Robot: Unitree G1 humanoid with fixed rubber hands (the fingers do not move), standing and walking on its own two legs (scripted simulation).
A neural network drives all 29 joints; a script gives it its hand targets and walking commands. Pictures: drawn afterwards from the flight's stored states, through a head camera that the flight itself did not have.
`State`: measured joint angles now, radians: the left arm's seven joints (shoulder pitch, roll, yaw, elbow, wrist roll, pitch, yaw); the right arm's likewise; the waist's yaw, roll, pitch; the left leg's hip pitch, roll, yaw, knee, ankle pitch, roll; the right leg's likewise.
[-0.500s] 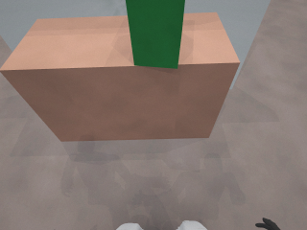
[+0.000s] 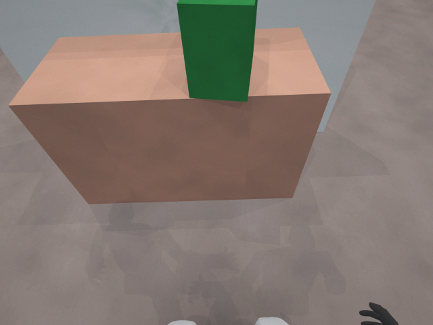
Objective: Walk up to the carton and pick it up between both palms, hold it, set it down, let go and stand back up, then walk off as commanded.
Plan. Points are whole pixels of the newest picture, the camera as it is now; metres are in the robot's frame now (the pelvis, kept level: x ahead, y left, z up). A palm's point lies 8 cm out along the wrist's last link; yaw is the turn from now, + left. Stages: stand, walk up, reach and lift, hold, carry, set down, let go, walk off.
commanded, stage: stand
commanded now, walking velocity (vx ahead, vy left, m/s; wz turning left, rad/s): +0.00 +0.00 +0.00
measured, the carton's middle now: (223, 34) +0.95 -0.01 +0.06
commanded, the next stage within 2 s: none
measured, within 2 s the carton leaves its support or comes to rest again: neither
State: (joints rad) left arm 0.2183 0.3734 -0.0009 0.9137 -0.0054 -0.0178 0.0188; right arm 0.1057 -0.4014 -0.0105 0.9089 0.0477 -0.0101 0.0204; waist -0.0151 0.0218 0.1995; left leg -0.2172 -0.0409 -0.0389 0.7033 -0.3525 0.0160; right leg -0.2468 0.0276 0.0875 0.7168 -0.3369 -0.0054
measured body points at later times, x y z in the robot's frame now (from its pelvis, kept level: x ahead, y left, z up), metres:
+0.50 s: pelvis +0.01 +0.00 +0.01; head +0.04 -0.01 +0.46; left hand +0.09 +0.31 -0.10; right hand +0.14 -0.31 -0.11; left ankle +0.03 +0.12 -0.72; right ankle +0.04 -0.13 -0.72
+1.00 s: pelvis +0.02 +0.00 +0.01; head +0.05 -0.01 +0.46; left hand +0.10 +0.30 -0.10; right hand +0.14 -0.31 -0.11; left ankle +0.03 +0.12 -0.72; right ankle +0.04 -0.13 -0.72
